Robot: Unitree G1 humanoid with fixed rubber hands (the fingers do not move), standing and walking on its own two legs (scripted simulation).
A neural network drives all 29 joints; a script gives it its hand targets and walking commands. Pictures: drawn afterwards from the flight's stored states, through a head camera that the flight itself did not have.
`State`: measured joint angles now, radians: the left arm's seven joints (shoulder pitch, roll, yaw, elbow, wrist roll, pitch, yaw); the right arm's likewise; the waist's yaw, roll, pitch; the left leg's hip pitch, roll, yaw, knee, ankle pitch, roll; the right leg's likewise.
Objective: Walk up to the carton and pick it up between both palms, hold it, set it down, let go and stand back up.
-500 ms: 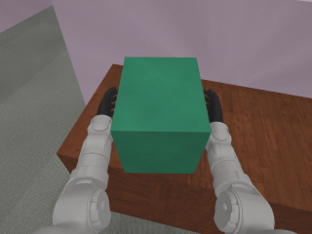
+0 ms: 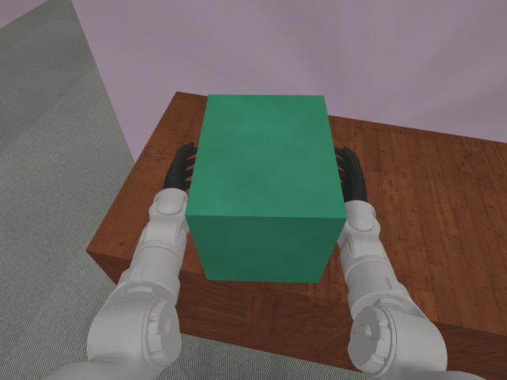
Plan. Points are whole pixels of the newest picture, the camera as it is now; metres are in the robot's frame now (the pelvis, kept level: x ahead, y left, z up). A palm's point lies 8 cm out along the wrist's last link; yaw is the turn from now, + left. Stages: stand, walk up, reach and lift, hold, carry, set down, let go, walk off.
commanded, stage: set down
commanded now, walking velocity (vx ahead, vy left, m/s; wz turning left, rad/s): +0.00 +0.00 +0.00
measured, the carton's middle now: (264, 190) +0.41 -0.03 +0.03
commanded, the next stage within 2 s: none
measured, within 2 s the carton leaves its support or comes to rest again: rests again in 0.98 s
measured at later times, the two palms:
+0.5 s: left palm (177, 202) +0.39 +0.13 +0.02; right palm (347, 205) +0.37 -0.17 +0.04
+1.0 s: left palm (179, 203) +0.39 +0.13 +0.02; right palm (347, 209) +0.37 -0.17 +0.03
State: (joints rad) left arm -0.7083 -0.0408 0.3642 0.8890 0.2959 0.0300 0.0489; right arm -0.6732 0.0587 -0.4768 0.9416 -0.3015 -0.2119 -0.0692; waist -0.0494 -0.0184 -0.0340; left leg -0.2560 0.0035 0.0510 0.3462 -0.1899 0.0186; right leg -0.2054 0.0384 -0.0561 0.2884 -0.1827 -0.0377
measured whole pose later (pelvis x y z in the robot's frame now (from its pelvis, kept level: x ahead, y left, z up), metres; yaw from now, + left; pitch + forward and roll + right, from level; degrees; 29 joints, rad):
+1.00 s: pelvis -0.01 +0.00 +0.00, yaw +0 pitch +13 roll +0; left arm -0.76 -0.02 0.46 1.09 0.36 -0.21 0.06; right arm -0.71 0.09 -0.63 1.01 -0.46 -0.36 -0.05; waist -0.04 0.00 -0.08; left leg -0.43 0.01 0.07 0.36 -0.15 0.02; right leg -0.40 0.03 -0.07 0.33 -0.16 -0.04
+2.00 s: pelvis -0.03 +0.00 -0.03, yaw -2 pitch +21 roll -3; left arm -0.97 0.19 0.07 1.45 -0.11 -0.31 0.10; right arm -0.90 -0.19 -0.09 1.34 0.18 -0.29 -0.10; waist -0.02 0.04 -0.24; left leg -0.75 0.05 0.06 0.63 -0.25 0.02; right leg -0.68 0.06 -0.07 0.52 -0.21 -0.04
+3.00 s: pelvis -0.04 -0.02 -0.01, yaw +0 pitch +5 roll +0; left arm -0.61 0.29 0.04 0.85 -0.21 0.10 0.01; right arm -0.57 -0.23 -0.03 0.80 0.32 0.06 -0.12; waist -0.05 -0.01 -0.07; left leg -0.35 0.02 0.02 0.44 -0.18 0.00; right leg -0.31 0.05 -0.07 0.40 -0.18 -0.06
